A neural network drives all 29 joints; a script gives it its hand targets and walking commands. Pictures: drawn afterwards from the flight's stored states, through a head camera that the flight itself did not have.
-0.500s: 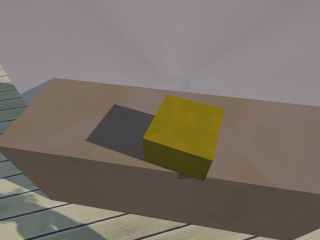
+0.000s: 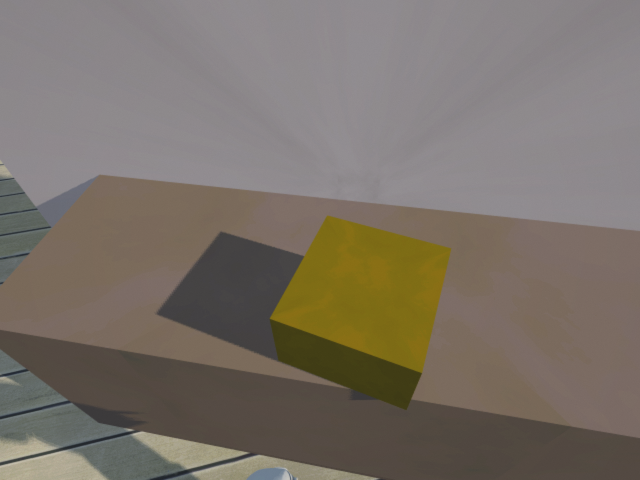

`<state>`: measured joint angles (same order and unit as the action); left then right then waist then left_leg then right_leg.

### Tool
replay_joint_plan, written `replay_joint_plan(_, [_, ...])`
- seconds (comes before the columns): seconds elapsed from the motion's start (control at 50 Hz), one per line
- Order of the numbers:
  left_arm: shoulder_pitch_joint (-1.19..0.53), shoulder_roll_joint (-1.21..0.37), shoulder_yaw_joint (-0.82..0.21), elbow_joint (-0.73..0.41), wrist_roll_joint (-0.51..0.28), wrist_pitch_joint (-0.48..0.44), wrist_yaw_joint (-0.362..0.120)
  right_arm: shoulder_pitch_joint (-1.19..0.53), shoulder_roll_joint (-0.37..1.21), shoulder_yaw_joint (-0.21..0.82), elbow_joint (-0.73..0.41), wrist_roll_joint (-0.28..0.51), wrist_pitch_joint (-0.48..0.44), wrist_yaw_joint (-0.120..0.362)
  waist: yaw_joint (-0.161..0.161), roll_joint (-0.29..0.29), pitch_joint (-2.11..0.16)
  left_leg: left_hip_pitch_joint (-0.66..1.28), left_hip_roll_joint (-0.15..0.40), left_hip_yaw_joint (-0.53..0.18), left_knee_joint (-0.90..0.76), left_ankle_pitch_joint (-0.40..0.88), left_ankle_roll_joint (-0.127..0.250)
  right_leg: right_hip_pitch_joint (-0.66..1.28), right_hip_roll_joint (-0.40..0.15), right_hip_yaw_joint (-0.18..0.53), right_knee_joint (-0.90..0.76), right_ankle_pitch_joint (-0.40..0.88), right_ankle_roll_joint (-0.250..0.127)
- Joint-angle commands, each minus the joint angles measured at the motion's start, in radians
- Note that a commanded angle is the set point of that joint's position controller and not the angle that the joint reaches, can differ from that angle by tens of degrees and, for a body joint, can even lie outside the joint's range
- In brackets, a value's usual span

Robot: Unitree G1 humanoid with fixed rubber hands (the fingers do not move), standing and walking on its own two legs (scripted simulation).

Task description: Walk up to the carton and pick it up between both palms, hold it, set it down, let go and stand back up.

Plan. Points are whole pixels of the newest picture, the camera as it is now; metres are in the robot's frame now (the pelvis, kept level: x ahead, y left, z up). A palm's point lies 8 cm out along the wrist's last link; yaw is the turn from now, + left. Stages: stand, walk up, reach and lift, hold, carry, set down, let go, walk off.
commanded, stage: walk up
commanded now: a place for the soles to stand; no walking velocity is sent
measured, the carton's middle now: (363, 305) +0.44 -0.03 -0.11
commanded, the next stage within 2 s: reach and lift in 1.72 s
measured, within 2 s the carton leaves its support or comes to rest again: neither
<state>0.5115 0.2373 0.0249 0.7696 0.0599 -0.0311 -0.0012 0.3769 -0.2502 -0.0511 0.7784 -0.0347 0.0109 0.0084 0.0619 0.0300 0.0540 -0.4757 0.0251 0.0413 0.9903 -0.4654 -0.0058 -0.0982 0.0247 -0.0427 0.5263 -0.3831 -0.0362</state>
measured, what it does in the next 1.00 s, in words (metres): steps on the spot: left foot, then right foot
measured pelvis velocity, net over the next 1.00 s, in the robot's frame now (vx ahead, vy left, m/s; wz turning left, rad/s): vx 0.03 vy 0.02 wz -0.09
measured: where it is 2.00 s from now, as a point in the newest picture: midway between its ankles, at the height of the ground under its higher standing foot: outside the picture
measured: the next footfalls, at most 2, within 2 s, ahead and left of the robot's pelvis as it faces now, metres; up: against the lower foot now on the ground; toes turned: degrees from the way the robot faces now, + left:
left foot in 0.14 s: +0.21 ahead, +0.12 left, +0.00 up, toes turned +2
right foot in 0.42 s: +0.07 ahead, -0.10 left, +0.00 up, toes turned -4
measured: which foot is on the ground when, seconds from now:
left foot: up 0.00-0.12, down 0.14-0.48, up 0.50-0.64, down 0.66-1.00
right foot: down 0.00-0.20, up 0.22-0.40, down 0.42-1.00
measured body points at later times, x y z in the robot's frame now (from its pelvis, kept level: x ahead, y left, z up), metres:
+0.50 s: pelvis +0.04 +0.01 -0.02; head +0.07 -0.01 +0.43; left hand +0.14 +0.28 -0.13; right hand +0.15 -0.25 -0.15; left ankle +0.17 +0.11 -0.72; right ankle +0.03 -0.10 -0.73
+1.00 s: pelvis +0.03 +0.02 +0.00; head +0.04 +0.02 +0.45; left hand +0.16 +0.25 -0.12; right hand +0.11 -0.23 -0.12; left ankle +0.08 +0.13 -0.73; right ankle +0.03 -0.10 -0.73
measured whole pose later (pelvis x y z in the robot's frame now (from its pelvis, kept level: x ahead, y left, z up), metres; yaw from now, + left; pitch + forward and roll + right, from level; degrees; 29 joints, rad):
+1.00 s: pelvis +0.03 +0.02 +0.00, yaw -5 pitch -2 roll +0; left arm 0.25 0.24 -0.02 0.76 0.00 0.02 -0.01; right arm 0.23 -0.21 0.01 0.80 0.01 0.01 0.01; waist -0.01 -0.02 0.04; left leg -0.27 0.00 0.00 0.55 -0.24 0.00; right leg -0.22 -0.01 -0.02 0.56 -0.29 0.00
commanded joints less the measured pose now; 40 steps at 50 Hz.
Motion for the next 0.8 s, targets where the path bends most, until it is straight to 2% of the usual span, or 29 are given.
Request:
replay_joint_plan(0.0, [-0.039, 0.196, 0.045, -0.071, -0.027, -0.01, 0.02, -0.112, -0.025, -0.002, -0.171, 0.004, -0.045, 0.01, -0.04, -0.191, 0.086, 0.034, 0.023, 0.005, -0.262, 0.252, 0.007, -0.08, -0.229, 0.154, -0.128, 0.719, -0.138])
replay_joint_plan(0.04, [-0.067, 0.197, 0.041, -0.082, -0.042, -0.001, 0.021, -0.058, -0.037, -0.007, -0.141, -0.004, -0.039, 0.0, -0.065, -0.19, 0.045, 0.233, -0.012, 0.038, -0.336, 0.396, 0.024, -0.192, -0.179, 0.11, -0.028, 0.679, -0.091])
replay_joint_plan(0.08, [-0.057, 0.185, 0.026, -0.091, -0.066, 0.004, 0.018, 0.038, -0.095, -0.026, -0.101, -0.015, -0.039, -0.018, -0.101, -0.087, -0.022, 0.476, -0.032, 0.029, -0.429, 0.589, 0.053, -0.293, -0.13, 0.105, 0.108, 0.593, -0.024])
replay_joint_plan(0.1, [-0.013, 0.172, 0.017, -0.091, -0.077, 0.002, 0.015, 0.058, -0.14, -0.034, -0.097, -0.016, -0.039, -0.027, -0.109, -0.017, -0.061, 0.556, 0.017, -0.014, -0.447, 0.68, 0.082, -0.327, -0.097, 0.094, 0.191, 0.538, 0.007])
replay_joint_plan(0.12, [0.051, 0.145, 0.008, -0.096, -0.079, 0.003, 0.013, 0.082, -0.187, -0.048, -0.108, -0.025, -0.037, -0.035, -0.122, 0.097, -0.137, 0.612, 0.189, -0.19, -0.462, 0.785, 0.151, -0.353, -0.037, 0.04, 0.375, 0.326, 0.044])
replay_joint_plan(0.14, [0.132, 0.106, -0.005, -0.09, -0.075, 0.028, 0.023, 0.05, -0.192, -0.037, -0.139, -0.009, -0.03, -0.043, -0.099, 0.152, -0.204, 0.514, 0.41, -0.46, -0.552, 0.737, 0.266, -0.268, 0.02, 0.053, 0.558, -0.25, 0.068])
replay_joint_plan(0.16, [0.172, 0.111, 0.002, -0.049, -0.067, 0.073, 0.036, -0.04, -0.228, -0.05, -0.139, 0.035, -0.007, -0.052, -0.084, 0.147, -0.2, 0.381, 0.455, -0.539, -0.619, 0.386, 0.356, -0.223, -0.028, 0.083, 0.622, -0.324, 0.07])
replay_joint_plan(0.18, [0.113, 0.147, 0.017, -0.037, -0.05, 0.093, 0.038, -0.118, -0.204, -0.044, -0.153, 0.045, 0.004, -0.057, -0.078, 0.142, -0.139, 0.267, 0.429, -0.549, -0.688, 0.151, 0.341, -0.231, -0.044, 0.1, 0.628, -0.318, 0.064])
replay_joint_plan(0.2, [0.073, 0.175, 0.031, -0.043, -0.046, 0.095, 0.034, -0.136, -0.178, -0.028, -0.151, 0.041, 0.01, -0.057, -0.088, 0.128, -0.088, 0.203, 0.366, -0.465, -0.725, 0.09, 0.294, -0.222, -0.035, 0.123, 0.601, -0.311, 0.058])
replay_joint_plan(0.24, [0.059, 0.162, 0.039, -0.038, -0.052, 0.088, 0.024, -0.162, -0.17, -0.017, -0.141, 0.017, 0.015, -0.063, -0.081, 0.125, -0.038, 0.156, 0.295, -0.32, -0.705, 0.117, 0.229, -0.221, -0.045, 0.122, 0.514, -0.281, 0.062])
replay_joint_plan(0.3, [0.069, 0.123, 0.035, -0.033, -0.062, 0.068, 0.018, -0.24, -0.175, -0.015, -0.117, 0.008, 0.02, -0.059, -0.047, 0.159, -0.07, 0.218, 0.272, -0.232, -0.619, 0.247, 0.219, -0.22, -0.058, 0.079, 0.324, -0.209, 0.075])
replay_joint_plan(0.36, [0.059, 0.148, 0.061, -0.046, -0.051, 0.043, 0.012, -0.289, -0.174, -0.005, -0.119, 0.019, 0.024, -0.048, -0.015, 0.13, -0.117, 0.129, 0.242, -0.161, -0.542, 0.301, 0.166, -0.058, -0.039, 0.034, 0.107, 0.106, 0.046])
replay_joint_plan(0.38, [0.043, 0.159, 0.07, -0.059, -0.044, 0.037, 0.009, -0.298, -0.172, -0.003, -0.124, 0.024, 0.022, -0.042, -0.006, 0.103, -0.121, 0.069, 0.234, -0.139, -0.526, 0.244, 0.133, -0.02, -0.043, 0.059, 0.072, 0.165, 0.024])
replay_joint_plan(0.4, [0.021, 0.188, 0.08, -0.078, -0.034, 0.035, 0.005, -0.296, -0.155, -0.001, -0.133, 0.034, 0.02, -0.034, 0.002, 0.008, -0.103, 0.019, 0.197, -0.091, -0.475, 0.114, 0.08, -0.049, -0.099, 0.169, -0.023, 0.109, -0.018])
replay_joint_plan(0.42, [-0.061, 0.263, 0.101, -0.101, -0.043, 0.04, 0.004, -0.309, -0.126, -0.008, -0.146, 0.053, 0.024, -0.029, -0.005, -0.149, -0.011, 0.017, 0.028, 0.035, -0.289, -0.022, 0.011, -0.261, -0.251, 0.443, -0.211, -0.145, -0.119])
replay_joint_plan(0.44, [-0.174, 0.327, 0.115, -0.106, -0.067, 0.043, 0.008, -0.305, -0.122, -0.022, -0.125, 0.035, 0.037, -0.034, -0.014, -0.229, 0.057, 0.165, -0.035, 0.009, -0.03, -0.035, 0.003, -0.5, -0.368, 0.537, -0.295, -0.252, -0.231])
replay_joint_plan(0.46, [-0.296, 0.304, 0.104, -0.134, -0.06, 0.035, 0.011, -0.276, -0.13, -0.024, -0.11, 0.024, 0.042, -0.029, -0.07, -0.238, 0.093, 0.184, 0.005, -0.067, 0.037, -0.015, 0.021, -0.529, -0.372, 0.499, -0.259, -0.115, -0.244])
replay_joint_plan(0.5, [-0.289, 0.217, 0.076, -0.167, -0.04, 0.027, 0.018, -0.266, -0.12, -0.013, -0.101, 0.043, 0.024, -0.019, -0.054, -0.196, 0.035, 0.059, -0.023, -0.034, -0.063, -0.025, 0.017, -0.264, -0.278, 0.297, -0.115, 0.443, -0.191])
replay_joint_plan(0.52, [-0.269, 0.212, 0.072, -0.168, -0.033, 0.027, 0.024, -0.267, -0.117, -0.015, -0.097, 0.043, 0.017, -0.025, -0.046, -0.195, 0.018, 0.004, -0.034, -0.046, -0.04, -0.041, 0.009, -0.172, -0.274, 0.268, -0.068, 0.642, -0.192])
replay_joint_plan(0.54, [-0.232, 0.213, 0.07, -0.158, -0.031, 0.027, 0.024, -0.264, -0.099, -0.007, -0.09, 0.033, 0.012, -0.029, -0.032, -0.191, 0.0, -0.012, -0.016, -0.046, -0.096, -0.046, 0.0, -0.097, -0.264, 0.265, -0.038, 0.706, -0.18])
replay_joint_plan(0.58, [-0.232, 0.208, 0.058, -0.146, -0.04, 0.039, 0.019, -0.236, -0.078, 0.007, -0.096, 0.027, -0.005, -0.028, -0.04, -0.198, -0.063, 0.067, 0.014, -0.038, -0.384, 0.033, -0.008, -0.012, -0.22, 0.24, 0.038, 0.667, -0.126])
replay_joint_plan(0.62, [-0.255, 0.206, 0.049, -0.155, -0.046, 0.046, 0.012, -0.164, -0.111, -0.003, -0.074, 0.031, -0.027, -0.026, -0.073, -0.175, -0.134, 0.243, 0.032, -0.078, -0.632, 0.4, 0.009, -0.022, -0.188, 0.191, 0.144, 0.593, -0.058])
replay_joint_plan(0.64, [-0.221, 0.185, 0.042, -0.165, -0.052, 0.04, 0.009, -0.155, -0.162, -0.016, -0.076, 0.022, -0.033, -0.028, -0.06, -0.112, -0.193, 0.357, 0.082, -0.182, -0.582, 0.594, 0.043, -0.084, -0.169, 0.164, 0.204, 0.522, -0.022])
replay_joint_plan(0.66, [-0.157, 0.141, 0.021, -0.181, -0.066, 0.031, 0.007, -0.154, -0.194, -0.017, -0.086, 0.007, -0.034, -0.028, -0.032, -0.013, -0.268, 0.482, 0.186, -0.344, -0.534, 0.724, 0.098, -0.203, -0.131, 0.132, 0.232, 0.35, 0.013])
replay_joint_plan(0.68, [-0.185, 0.131, 0.019, -0.169, -0.071, 0.048, 0.017, -0.217, -0.252, -0.036, -0.092, 0.036, -0.022, -0.024, -0.022, 0.039, -0.201, 0.269, 0.256, -0.366, -0.536, 0.651, 0.2, -0.117, -0.061, 0.073, 0.174, 0.082, 0.029])
replay_joint_plan(0.7, [-0.168, 0.121, 0.014, -0.143, -0.058, 0.052, 0.02, -0.263, -0.226, -0.022, -0.088, 0.044, -0.015, -0.015, 0.013, 0.095, -0.174, 0.139, 0.237, -0.349, -0.555, 0.499, 0.19, -0.009, -0.095, 0.122, 0.071, 0.076, 0.013])
replay_joint_plan(0.72, [-0.195, 0.158, 0.023, -0.133, -0.055, 0.043, 0.019, -0.288, -0.161, 0.003, -0.095, 0.049, -0.014, -0.002, 0.011, 0.081, -0.145, 0.097, 0.168, -0.26, -0.557, 0.411, 0.128, 0.016, -0.123, 0.167, -0.021, 0.14, 0.002])
replay_joint_plan(0.74, [-0.224, 0.208, 0.034, -0.133, -0.065, 0.036, 0.012, -0.25, -0.137, 0.008, -0.106, 0.042, -0.012, -0.001, -0.035, 0.038, -0.149, 0.156, 0.089, -0.175, -0.542, 0.386, 0.078, -0.014, -0.142, 0.176, -0.015, 0.23, -0.002])
replay_joint_plan(0.78, [-0.271, 0.236, 0.045, -0.131, -0.072, 0.032, 0.002, -0.16, -0.134, 0.014, -0.099, 0.037, -0.022, -0.01, -0.07, 0.0, -0.142, 0.215, 0.068, -0.158, -0.528, 0.442, 0.054, -0.06, -0.133, 0.154, 0.003, 0.287, -0.01])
